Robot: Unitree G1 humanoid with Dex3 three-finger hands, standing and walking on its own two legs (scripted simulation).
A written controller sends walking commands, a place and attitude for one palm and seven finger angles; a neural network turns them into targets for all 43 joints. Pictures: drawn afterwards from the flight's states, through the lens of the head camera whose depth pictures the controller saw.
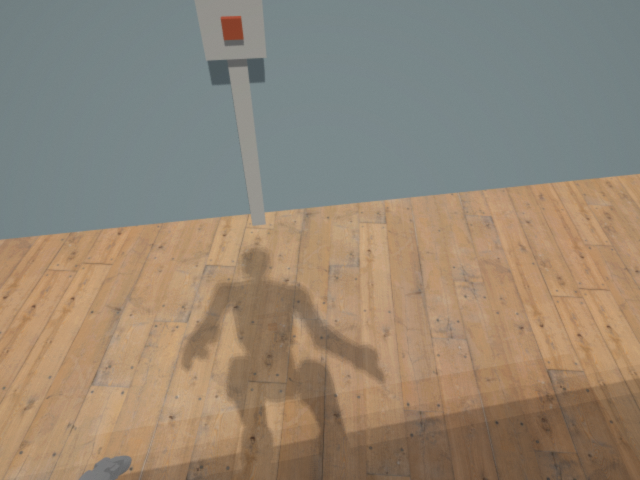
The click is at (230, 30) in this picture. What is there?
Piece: button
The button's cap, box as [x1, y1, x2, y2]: [221, 16, 243, 39]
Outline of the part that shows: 221,17 224,39 242,39 243,38 240,16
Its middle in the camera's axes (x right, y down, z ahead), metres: -0.25 -0.60 +1.09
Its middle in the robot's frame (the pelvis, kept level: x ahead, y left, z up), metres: +1.22 +0.31 +0.07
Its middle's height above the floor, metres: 0.84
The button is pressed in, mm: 0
